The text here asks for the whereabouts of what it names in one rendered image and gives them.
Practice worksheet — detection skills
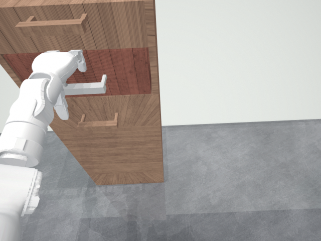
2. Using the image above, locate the cabinet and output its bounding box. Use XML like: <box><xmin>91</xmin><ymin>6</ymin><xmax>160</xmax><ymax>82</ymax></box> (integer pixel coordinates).
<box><xmin>0</xmin><ymin>0</ymin><xmax>164</xmax><ymax>185</ymax></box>

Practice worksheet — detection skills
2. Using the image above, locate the robot left upper arm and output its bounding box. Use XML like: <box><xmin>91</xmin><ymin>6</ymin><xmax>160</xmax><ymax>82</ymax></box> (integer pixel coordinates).
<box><xmin>0</xmin><ymin>164</ymin><xmax>43</xmax><ymax>241</ymax></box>

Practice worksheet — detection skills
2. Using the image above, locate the left robot forearm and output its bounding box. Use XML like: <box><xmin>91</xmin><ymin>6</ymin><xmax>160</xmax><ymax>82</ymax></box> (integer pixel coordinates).
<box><xmin>0</xmin><ymin>70</ymin><xmax>63</xmax><ymax>167</ymax></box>

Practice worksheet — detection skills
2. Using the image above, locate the robot left hand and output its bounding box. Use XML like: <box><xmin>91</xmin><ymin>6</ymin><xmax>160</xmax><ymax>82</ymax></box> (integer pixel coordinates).
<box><xmin>32</xmin><ymin>50</ymin><xmax>87</xmax><ymax>120</ymax></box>

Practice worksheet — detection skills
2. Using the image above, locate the handle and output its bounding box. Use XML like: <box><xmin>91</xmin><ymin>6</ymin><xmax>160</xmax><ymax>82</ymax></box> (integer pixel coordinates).
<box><xmin>62</xmin><ymin>74</ymin><xmax>107</xmax><ymax>95</ymax></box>
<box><xmin>77</xmin><ymin>120</ymin><xmax>118</xmax><ymax>131</ymax></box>
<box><xmin>15</xmin><ymin>19</ymin><xmax>87</xmax><ymax>37</ymax></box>

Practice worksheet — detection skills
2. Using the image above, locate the drawer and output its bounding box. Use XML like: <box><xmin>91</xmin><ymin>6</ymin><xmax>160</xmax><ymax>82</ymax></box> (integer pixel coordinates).
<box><xmin>3</xmin><ymin>47</ymin><xmax>151</xmax><ymax>97</ymax></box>

